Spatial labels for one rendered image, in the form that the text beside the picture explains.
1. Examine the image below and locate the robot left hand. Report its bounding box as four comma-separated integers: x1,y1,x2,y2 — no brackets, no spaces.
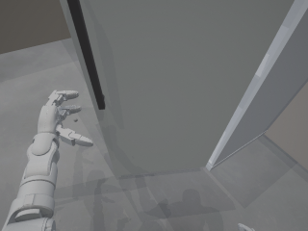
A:
38,90,93,147

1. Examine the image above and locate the fridge door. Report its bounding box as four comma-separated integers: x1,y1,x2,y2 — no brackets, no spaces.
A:
60,0,295,176

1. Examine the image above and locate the handle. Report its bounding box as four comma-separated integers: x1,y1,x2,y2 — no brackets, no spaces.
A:
66,0,106,110

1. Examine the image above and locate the robot left forearm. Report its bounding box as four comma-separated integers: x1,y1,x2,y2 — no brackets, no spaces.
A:
1,133,60,231

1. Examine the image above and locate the left robot upper arm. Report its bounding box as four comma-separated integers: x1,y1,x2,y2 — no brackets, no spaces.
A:
4,217,56,231

